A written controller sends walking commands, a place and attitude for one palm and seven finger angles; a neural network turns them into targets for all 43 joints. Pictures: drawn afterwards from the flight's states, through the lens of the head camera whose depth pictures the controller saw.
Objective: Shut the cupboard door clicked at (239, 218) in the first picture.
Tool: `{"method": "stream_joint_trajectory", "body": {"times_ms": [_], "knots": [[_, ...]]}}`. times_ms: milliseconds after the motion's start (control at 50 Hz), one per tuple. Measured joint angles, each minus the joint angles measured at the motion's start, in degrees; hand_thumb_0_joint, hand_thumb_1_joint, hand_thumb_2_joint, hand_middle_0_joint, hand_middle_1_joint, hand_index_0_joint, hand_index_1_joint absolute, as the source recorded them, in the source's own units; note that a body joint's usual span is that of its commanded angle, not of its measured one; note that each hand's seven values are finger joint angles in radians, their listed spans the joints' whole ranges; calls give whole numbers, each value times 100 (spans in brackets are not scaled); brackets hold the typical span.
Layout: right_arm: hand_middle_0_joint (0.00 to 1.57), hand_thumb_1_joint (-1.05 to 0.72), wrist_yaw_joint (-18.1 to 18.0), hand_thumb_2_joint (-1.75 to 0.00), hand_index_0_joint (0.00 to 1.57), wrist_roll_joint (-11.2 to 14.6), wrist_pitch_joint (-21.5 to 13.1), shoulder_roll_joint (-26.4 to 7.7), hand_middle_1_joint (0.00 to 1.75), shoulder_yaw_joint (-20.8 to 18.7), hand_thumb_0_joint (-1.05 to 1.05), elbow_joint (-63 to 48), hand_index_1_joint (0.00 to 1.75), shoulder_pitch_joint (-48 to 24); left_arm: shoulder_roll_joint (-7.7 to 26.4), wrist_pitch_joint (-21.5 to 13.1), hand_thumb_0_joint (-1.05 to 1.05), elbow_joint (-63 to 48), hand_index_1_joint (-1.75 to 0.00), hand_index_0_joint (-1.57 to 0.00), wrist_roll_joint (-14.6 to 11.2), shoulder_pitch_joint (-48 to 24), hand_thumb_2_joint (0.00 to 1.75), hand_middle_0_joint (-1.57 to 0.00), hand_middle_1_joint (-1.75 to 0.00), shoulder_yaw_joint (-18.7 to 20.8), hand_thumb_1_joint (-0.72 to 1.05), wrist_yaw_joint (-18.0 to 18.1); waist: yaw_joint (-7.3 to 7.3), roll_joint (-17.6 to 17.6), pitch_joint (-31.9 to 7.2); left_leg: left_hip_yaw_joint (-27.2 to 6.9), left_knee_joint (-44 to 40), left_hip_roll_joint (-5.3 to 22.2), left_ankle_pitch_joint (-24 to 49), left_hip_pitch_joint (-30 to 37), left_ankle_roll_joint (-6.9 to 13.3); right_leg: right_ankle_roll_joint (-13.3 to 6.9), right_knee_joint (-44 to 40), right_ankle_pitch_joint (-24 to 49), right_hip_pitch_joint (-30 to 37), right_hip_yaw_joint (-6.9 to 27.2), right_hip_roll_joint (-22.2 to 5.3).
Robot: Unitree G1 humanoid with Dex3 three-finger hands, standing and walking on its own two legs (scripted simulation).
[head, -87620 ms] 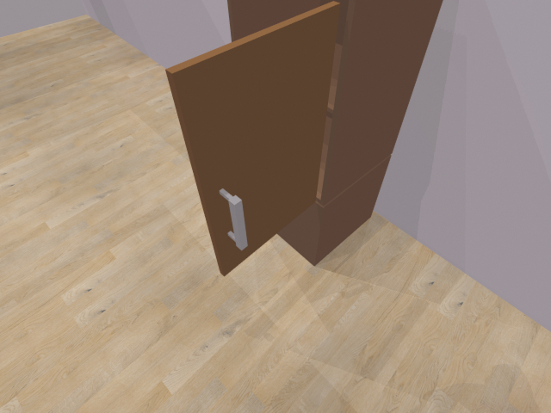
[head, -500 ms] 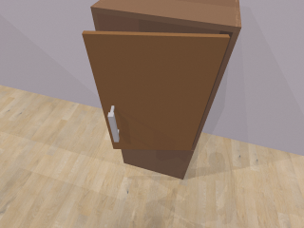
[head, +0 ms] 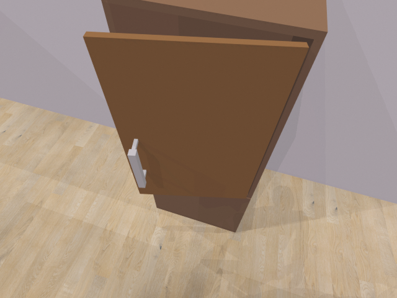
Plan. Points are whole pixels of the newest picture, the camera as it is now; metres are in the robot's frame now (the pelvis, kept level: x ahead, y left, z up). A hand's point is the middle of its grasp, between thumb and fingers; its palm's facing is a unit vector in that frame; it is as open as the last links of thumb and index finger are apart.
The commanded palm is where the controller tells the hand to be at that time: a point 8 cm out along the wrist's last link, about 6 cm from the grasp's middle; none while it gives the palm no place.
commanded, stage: come to a stop and stand still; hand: left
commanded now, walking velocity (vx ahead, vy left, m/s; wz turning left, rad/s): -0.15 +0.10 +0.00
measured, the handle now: (139, 164) +0.45 +0.21 -0.10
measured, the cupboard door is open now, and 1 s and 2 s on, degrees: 15 15 15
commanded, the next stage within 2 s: look again from close up in 0.68 s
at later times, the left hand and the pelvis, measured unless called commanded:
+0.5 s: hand out of the picture +0.04 +0.17 -0.17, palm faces +0.00 -0.98 -0.21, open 7.4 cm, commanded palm none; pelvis -0.02 -0.01 +0.00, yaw -1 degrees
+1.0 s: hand out of the picture -0.01 +0.18 -0.16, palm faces +0.00 -0.97 -0.24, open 7.4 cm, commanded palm none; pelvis -0.02 +0.00 +0.01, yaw -1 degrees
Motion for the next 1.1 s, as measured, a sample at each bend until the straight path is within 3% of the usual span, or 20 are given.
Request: {"method": "stream_joint_trajectory", "body": {"times_ms": [40, 80, 160, 200, 280, 420, 640, 720, 820, 1100], "knots": [[20, -91, -16, -90, 20, -6, -13, 10, 30, -31, 1, -60, 30, -136, -3, 83, 0, -4, -30, -20, -34, 30, 90, -20, -30, 14, 90, 20, 18, -118, 74, 83, -322, -55, 668, 131, 56, 21, 223, -18, -41, 70, -32], [20, -91, -30, -90, 20, -38, -33, 33, 30, -62, 1, -162, 30, -213, 11, 198, 0, 3, -30, -20, -68, 9, 90, -20, -30, 37, 90, 26, 6, -210, 74, 161, -414, -86, 603, 256, 137, 91, 601, 95, -195, 73, -83], [20, -91, -57, -90, 20, -79, -76, 43, 30, -68, 0, -344, 30, -306, 55, 358, 0, -129, -30, -20, -66, -276, 90, -20, -30, 90, 90, 36, -1, -167, 134, 234, -643, -94, 608, 440, 230, 218, 1344, -719, -622, -42, -222], [20, -91, -48, -90, 20, -102, -47, 54, 30, -54, 0, -386, 30, -345, 92, 366, 0, -251, -30, -20, -44, -467, 90, -20, -30, 122, 90, 26, 5, -106, 174, 228, -685, -95, 679, 443, 223, 228, 1264, -558, -737, -115, -321], [20, -92, -12, -90, 20, -101, 8, 41, 30, -87, 0, -424, 30, -337, 188, 274, 0, -468, -30, -20, 3, -637, 90, -20, -30, 154, 90, 2, 42, -91, 98, 274, -448, -142, 614, 294, 150, 254, 464, 488, -614, -173, -482], [20, -93, 62, -90, 20, -90, 104, -36, 30, -134, 0, -344, 30, -168, 161, 237, 0, -431, -30, -20, 18, -618, 90, -20, -30, 49, 90, -75, -154, 98, -180, 121, -390, -36, 676, 153, 35, 100, 260, 448, -591, -318, -365], [20, -91, 79, -90, 20, -107, -17, 152, 30, 74, 0, 146, 30, 418, 240, 203, 0, -249, -30, -20, -57, -636, 90, -20, -30, 56, 92, -84, -109, -102, -196, 91, -1001, -1, 1024, 367, 5, 92, -408, 851, -348, -362, -290], [20, -91, 95, -90, 20, -88, -14, 192, 30, 101, 0, 193, 30, 491, 186, 167, 0, -113, -30, -20, -54, -517, 90, -20, -30, 6, 92, -52, -115, -12, -170, 72, -976, 34, 1037, 333, -5, 88, -493, 906, -325, -383, -255], [20, -91, 140, -90, 20, -123, -17, 66, 30, 73, 0, -122, 30, 564, 45, 155, 0, -21, -30, -20, -47, -265, 90, -20, -30, -112, 91, -73, -249, 279, -206, 47, -455, 31, 762, 30, 60, 113, -118, 717, -553, -399, -286], [20, -92, 96, -90, 20, -101, -137, -11, 30, 194, 2, -40, 30, 504, -23, 95, 0, 82, -30, -20, -71, -255, 90, -20, -30, -126, 90, -84, -142, 311, -278, 173, -919, -140, 872, 426, 106, 187, -136, 625, -392, -268, -435]]}}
